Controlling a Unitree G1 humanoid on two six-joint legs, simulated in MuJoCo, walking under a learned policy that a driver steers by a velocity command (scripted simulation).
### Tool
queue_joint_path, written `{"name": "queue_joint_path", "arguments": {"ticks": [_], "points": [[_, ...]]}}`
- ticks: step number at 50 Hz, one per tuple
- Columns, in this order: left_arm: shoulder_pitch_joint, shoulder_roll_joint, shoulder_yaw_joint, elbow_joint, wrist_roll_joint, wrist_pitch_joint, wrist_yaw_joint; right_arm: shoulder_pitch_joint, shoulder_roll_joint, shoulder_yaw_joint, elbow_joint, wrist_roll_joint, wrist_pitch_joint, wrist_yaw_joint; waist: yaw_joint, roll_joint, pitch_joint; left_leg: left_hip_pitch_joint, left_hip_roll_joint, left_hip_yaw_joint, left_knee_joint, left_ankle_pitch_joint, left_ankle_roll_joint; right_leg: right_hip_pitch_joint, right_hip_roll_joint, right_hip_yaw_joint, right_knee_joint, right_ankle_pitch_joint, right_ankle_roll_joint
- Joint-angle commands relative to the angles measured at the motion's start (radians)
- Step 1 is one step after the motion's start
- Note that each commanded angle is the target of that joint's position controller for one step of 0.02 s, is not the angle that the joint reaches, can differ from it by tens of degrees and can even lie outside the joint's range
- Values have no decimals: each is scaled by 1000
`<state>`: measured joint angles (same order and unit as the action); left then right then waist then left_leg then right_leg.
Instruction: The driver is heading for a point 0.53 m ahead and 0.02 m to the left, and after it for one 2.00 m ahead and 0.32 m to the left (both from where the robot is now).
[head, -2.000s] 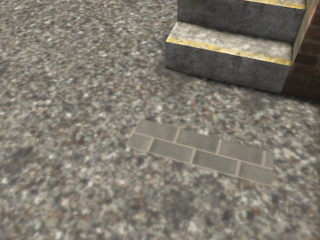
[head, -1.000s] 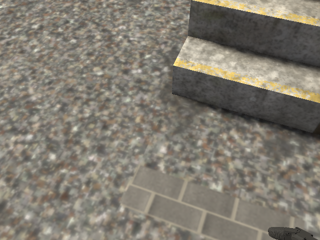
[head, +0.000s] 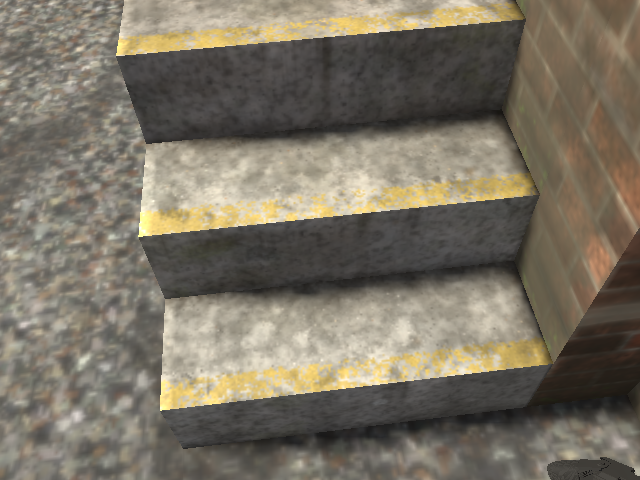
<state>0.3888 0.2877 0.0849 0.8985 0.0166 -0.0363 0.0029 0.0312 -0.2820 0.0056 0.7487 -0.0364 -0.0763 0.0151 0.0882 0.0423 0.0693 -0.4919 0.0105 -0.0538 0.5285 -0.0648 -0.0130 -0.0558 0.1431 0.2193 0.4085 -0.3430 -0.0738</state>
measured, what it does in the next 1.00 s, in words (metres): steps on the spot: left foot, then right foot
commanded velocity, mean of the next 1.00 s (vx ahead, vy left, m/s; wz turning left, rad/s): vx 0.07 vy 0.00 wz -0.20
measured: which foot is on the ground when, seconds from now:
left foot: up 0.00-0.00, down 0.02-1.00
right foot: down 0.00-0.02, up 0.04-0.40, down 0.42-1.00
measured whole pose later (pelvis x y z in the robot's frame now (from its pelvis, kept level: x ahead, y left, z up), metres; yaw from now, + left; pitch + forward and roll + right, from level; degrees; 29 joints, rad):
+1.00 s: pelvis +0.10 +0.00 +0.01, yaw -10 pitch -1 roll +0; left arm 0.20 0.25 -0.02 0.99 0.00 -0.02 0.02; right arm 0.18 -0.28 0.02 1.04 -0.03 -0.03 0.01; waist -0.02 0.00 -0.02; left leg -0.22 0.04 0.05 0.44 -0.24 0.01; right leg -0.10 0.05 0.03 0.39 -0.27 -0.04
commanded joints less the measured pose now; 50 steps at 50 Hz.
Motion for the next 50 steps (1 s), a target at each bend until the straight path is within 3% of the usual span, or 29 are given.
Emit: {"name": "queue_joint_path", "arguments": {"ticks": [1, 2, 3, 4, 5, 6, 8, 11, 17, 18, 19, 20, 21, 22, 23, 24, 25, 26, 29, 33, 42, 43, 44, 45, 47, 50], "points": [[-101, 151, 30, -77, -25, -20, 7, 210, -180, -52, -7, -5, -40, -38, -160, -91, -155, 389, 61, -49, -166, 183, 42, -96, -125, 115, 289, 663, 14], [-61, 71, 5, -111, -47, -24, 8, 279, -248, -60, -16, -23, -41, -51, -151, 67, -272, 582, 322, -230, -90, 592, 85, -220, -63, 20, 517, 209, 35], [98, 70, 7, -100, -62, 3, 26, 256, -276, -77, -19, -1, -14, -43, -76, 253, -400, 693, 500, -457, -95, 850, 248, -356, 50, -106, 684, -345, 39], [87, 144, 14, -52, -18, 33, 35, 239, -199, -71, -25, 26, 6, -35, -69, 114, -350, 608, 461, -427, -123, 650, 253, -374, -35, -115, 767, -294, 34], [16, 162, 21, -50, 0, 48, 24, 191, -132, -51, -40, 33, 12, -36, -76, 55, -237, 497, 379, -305, -162, 501, 222, -368, -56, -121, 766, -230, 42], [-22, 151, 21, -53, 0, 61, 13, 138, -106, -40, -48, 26, 22, -38, -61, 47, -178, 416, 315, -222, -201, 387, 198, -351, -80, -129, 745, -179, 58], [-65, 117, 9, -58, 7, 81, -10, 122, -125, -41, -33, 18, 27, -49, -60, 105, -107, 313, 257, -119, -246, 360, 204, -317, -90, -151, 724, -120, 81], [-102, 100, -5, -57, 4, 88, -20, 147, -132, -45, 0, 16, 23, -43, -64, 98, -136, 324, 251, -70, -238, 392, 228, -285, -77, -153, 632, -106, 93], [-202, 90, -40, -45, -2, 98, -22, 150, -162, -55, 50, 11, 51, -23, -98, 142, -106, 277, 230, -76, -274, -22, 215, -160, -97, -212, 268, -72, 69], [-266, 103, -38, -90, -21, 93, 2, 38, -217, -66, 20, 37, 39, -31, -75, 111, -88, 254, 230, -97, -284, -180, 212, -166, -156, -182, 164, -7, 82], [-273, 108, -40, -85, -14, 89, 16, 15, -196, -59, 15, 42, 36, -33, -69, 99, -86, 217, 224, -104, -276, -249, 192, -102, -150, -192, 48, 65, 75], [-262, 122, -37, -80, -7, 91, 25, 60, -182, -53, 37, 44, 33, -33, -75, 86, -91, 186, 208, -98, -271, -286, 164, -47, -142, -193, -16, 88, 60], [-245, 133, -40, -89, -6, 88, 29, 116, -162, -42, 55, 37, 26, -23, -75, 50, -102, 143, 193, -86, -262, -316, 116, 17, -186, -156, -61, 151, 32], [-247, 194, -30, -94, 7, 89, 34, 146, -138, -35, 55, 20, 18, -19, -101, -68, -114, 86, 119, 4, -203, -326, 52, 23, -285, -26, -35, 160, -26], [-273, 150, -45, -87, 4, 78, 27, 132, -92, -23, 59, 4, 20, -20, -122, -168, -130, 248, 48, 98, -140, -264, 3, -159, -327, 13, -76, 46, -70], [-329, 99, -65, -107, 7, 63, 19, 105, -103, -22, 65, -9, 25, -23, -122, -159, -99, 314, 39, 83, -124, -184, -14, -230, -308, 11, -111, -16, -60], [-341, 86, -72, -100, 14, 51, 14, 107, -107, -22, 77, -6, 27, -23, -129, -165, -87, 339, 40, 79, -143, -135, -12, -247, -278, -18, -108, -32, -26], [-344, 108, -68, -97, 15, 40, 11, 115, -124, -25, 90, -1, 26, -29, -129, -164, -75, 347, 44, 78, -148, -103, -7, -251, -259, -34, -100, -11, -4], [-298, 106, -77, -69, 10, 26, 5, 128, -136, -23, 127, 11, 26, -24, -119, -130, -43, 340, 58, 60, -173, -82, 23, -248, -242, -56, -81, 66, 20], [-287, 117, -77, -50, 1, 21, 10, 104, -130, -21, 151, 6, 23, -21, -114, -105, -49, 355, 63, 57, -181, -58, 16, -238, -230, -65, -78, 112, 16], [-286, 115, -78, -18, -3, 12, 6, 91, -132, -17, 202, 7, 27, -30, -116, -59, -100, 386, 71, 57, -176, -12, 13, -198, -215, -87, -69, 255, 16], [-272, 108, -80, -9, -1, 14, 8, 95, -122, -13, 209, 8, 28, -31, -114, -61, -125, 395, 64, 68, -174, -54, 14, -186, -209, -91, -83, 186, 12], [-241, 28, -105, 25, -22, -3, 15, 128, -45, 14, 245, 18, 44, -16, -122, -84, -122, 416, 90, 51, -210, -107, 14, -193, -241, -44, -179, 39, 18], [-243, 50, -99, 34, -23, -5, 20, 117, -62, 9, 246, 15, 46, -14, -120, -93, -63, 390, 62, 68, -185, -164, 19, -211, -231, -31, -208, -92, 18], [-239, 114, -74, 45, -16, 1, 22, 110, -85, 4, 247, 5, 41, -11, -119, -131, -29, 310, 23, 102, -119, -260, 34, -193, -239, 3, -232, -241, -13], [-202, 123, -56, 58, -14, 0, 28, 100, -75, 4, 243, -2, 25, -10, -102, -120, 26, 186, 7, 111, -71, -262, 59, -142, -296, 65, -245, -283, -65]]}}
